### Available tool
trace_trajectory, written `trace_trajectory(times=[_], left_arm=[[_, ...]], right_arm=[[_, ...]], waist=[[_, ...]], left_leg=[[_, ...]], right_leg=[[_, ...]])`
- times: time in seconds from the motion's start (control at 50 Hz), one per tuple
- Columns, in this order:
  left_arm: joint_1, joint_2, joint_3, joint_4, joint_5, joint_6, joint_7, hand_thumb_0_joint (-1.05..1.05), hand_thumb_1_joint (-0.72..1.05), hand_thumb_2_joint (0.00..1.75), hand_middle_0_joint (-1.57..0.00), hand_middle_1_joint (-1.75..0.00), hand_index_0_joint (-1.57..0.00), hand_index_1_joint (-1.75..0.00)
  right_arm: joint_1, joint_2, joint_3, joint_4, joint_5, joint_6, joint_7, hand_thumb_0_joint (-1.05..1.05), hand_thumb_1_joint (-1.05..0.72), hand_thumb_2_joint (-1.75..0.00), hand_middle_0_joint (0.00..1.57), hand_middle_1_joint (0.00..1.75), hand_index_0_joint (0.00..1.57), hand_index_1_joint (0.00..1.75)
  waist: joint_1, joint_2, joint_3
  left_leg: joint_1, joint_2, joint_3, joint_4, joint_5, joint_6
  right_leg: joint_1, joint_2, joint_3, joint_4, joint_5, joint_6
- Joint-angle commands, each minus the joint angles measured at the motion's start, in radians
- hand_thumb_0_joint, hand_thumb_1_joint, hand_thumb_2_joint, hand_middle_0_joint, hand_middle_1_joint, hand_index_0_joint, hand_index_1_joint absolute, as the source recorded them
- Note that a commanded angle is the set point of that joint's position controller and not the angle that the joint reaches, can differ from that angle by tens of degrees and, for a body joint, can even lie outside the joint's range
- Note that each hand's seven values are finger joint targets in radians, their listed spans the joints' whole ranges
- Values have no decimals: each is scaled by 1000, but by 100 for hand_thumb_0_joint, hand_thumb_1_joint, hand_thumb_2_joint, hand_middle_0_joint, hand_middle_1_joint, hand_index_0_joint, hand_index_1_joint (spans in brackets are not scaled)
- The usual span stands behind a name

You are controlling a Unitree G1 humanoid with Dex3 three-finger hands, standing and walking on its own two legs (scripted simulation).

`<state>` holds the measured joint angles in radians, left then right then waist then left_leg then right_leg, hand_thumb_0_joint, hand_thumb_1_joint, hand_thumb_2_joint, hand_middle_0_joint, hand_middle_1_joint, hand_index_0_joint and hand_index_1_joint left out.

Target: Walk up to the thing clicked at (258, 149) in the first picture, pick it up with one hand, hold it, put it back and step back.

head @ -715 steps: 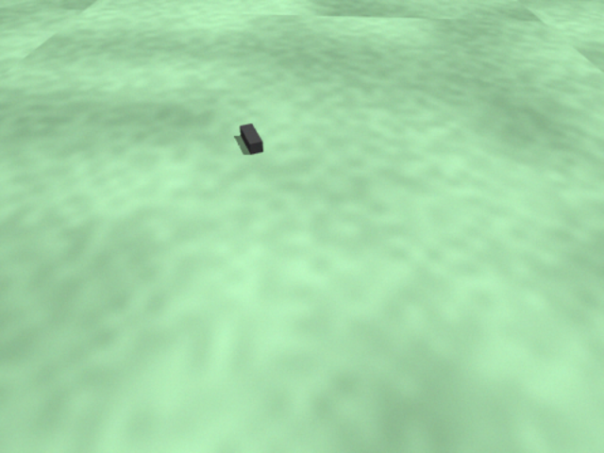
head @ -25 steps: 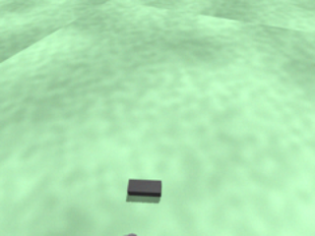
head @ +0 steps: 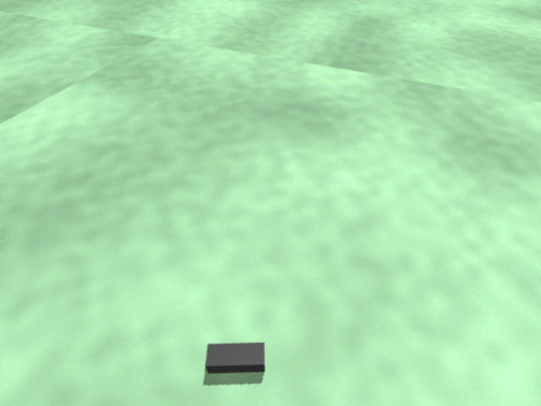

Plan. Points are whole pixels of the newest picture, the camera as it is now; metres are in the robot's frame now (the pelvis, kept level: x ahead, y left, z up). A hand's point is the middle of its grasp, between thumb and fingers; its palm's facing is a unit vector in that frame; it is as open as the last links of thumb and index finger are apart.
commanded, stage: stand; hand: left
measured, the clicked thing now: (236, 357) +0.49 +0.11 -0.73
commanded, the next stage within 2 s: none
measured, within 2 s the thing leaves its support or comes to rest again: neither
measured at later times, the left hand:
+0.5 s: hand out of the picture +0.12 +0.26 -0.15, palm faces -0.03 -0.96 -0.29, open 7.4 cm
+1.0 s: hand out of the picture +0.10 +0.26 -0.15, palm faces -0.02 -0.94 -0.33, open 7.4 cm
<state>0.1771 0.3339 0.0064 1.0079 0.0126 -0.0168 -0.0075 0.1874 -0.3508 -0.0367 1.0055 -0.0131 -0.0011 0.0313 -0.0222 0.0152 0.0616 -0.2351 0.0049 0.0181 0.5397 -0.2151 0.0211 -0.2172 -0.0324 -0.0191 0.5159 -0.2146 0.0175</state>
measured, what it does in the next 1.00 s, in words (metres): stands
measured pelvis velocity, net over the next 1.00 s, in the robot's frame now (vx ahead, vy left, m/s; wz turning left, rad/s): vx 0.04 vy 0.01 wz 0.01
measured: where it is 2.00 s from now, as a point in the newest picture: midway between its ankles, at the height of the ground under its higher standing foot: outside the picture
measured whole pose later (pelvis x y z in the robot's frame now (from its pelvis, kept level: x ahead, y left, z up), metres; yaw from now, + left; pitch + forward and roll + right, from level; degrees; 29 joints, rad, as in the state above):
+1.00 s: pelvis +0.04 +0.01 +0.01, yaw +1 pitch -2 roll +0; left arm 0.12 0.34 0.00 1.14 0.01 -0.01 0.00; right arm 0.06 -0.33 -0.01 1.16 -0.01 -0.01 0.02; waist 0.00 -0.01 0.06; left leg -0.13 -0.03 0.02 0.34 -0.17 0.03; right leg -0.11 -0.06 -0.02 0.32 -0.17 0.05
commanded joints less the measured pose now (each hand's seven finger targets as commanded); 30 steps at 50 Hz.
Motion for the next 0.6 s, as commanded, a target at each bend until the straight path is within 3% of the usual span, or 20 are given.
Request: trace_trajectory(times=[0.0,0.02,0.06,0.08,0.1,0.12,0.16,0.2,0.24,0.38,0.44,0.52,0.58], left_arm=[[-90,213,61,-57,-16,-26,6,0,90,90,-20,-30,-20,-30],[-68,204,57,-46,-15,-24,3,0,90,90,-20,-30,-20,-30],[-79,199,56,-34,-13,-26,2,0,90,90,-20,-30,-20,-30],[-80,201,55,-27,-12,-28,1,0,90,90,-20,-30,-20,-30],[-85,201,55,-24,-13,-31,3,0,90,90,-20,-30,-20,-30],[-80,201,51,-16,-14,-32,4,0,90,90,-20,-30,-20,-30],[-99,206,47,-6,-13,-28,5,0,90,90,-20,-30,-20,-30],[-120,211,43,2,-13,-24,8,0,90,90,-20,-30,-20,-30],[-116,206,37,20,-13,-17,8,0,90,90,-20,-30,-20,-30],[-125,200,26,52,-7,-14,15,0,90,90,-20,-30,-20,-30],[-125,198,25,67,-3,-9,16,0,90,90,-20,-30,-20,-30],[-129,189,22,73,-2,-14,17,0,90,90,-20,-30,-20,-30],[-120,198,24,80,-1,-15,18,0,90,90,-20,-30,-20,-30]], right_arm=[[-54,-210,-40,-44,-8,-43,-17,0,-90,-90,20,30,20,30],[-67,-215,-39,-35,-2,-43,-16,0,-90,-90,20,30,20,30],[-95,-214,-34,-21,-3,-49,-18,0,-90,-90,20,30,20,30],[-102,-207,-28,-18,-4,-53,-20,0,-90,-90,20,30,20,30],[-104,-205,-25,-12,-4,-57,-23,0,-90,-90,20,30,20,30],[-102,-194,-21,-1,-2,-62,-23,0,-90,-90,20,30,20,30],[-92,-194,-20,21,1,-62,-27,0,-90,-90,20,30,20,30],[-94,-196,-18,34,3,-60,-29,0,-90,-90,20,30,20,30],[-91,-183,-13,47,6,-53,-29,0,-90,-90,20,30,20,30],[-123,-179,-9,66,10,-37,-34,0,-90,-90,20,30,20,30],[-130,-170,-6,73,11,-29,-34,0,-90,-90,20,30,20,30],[-158,-179,-7,74,9,-30,-34,0,-90,-90,20,30,20,30],[-165,-166,-6,76,11,-30,-33,0,-90,-90,20,30,20,30]], waist=[[22,-62,-5],[39,-52,5],[45,-3,-23],[49,0,-48],[51,17,-77],[51,7,-90],[43,13,-92],[37,23,-95],[31,24,-79],[22,7,-102],[16,3,-77],[17,20,-88],[15,-20,-87]], left_leg=[[-38,105,-165,-228,-223,31],[-78,109,-175,-253,-264,26],[-85,128,-186,-287,-226,22],[-73,132,-184,-288,-155,20],[-33,136,-176,-271,-16,24],[1,128,-161,-254,79,21],[15,124,-152,-257,92,18],[40,128,-146,-254,183,17],[38,131,-152,-280,122,15],[119,124,-119,-249,257,17],[85,117,-123,-283,131,12],[108,122,-117,-269,206,11],[119,115,-110,-261,196,7]], right_leg=[[-6,-84,152,-197,-211,-53],[15,-82,148,-197,-221,-51],[91,-75,119,-148,-89,-49],[124,-78,112,-145,-15,-47],[149,-87,110,-144,68,-43],[142,-88,108,-144,100,-42],[141,-86,97,-152,89,-38],[143,-89,90,-154,122,-32],[131,-82,81,-164,97,-24],[123,-98,81,-191,166,-16],[109,-92,73,-201,118,-10],[108,-98,70,-204,138,-8],[103,-102,78,-219,143,-10]])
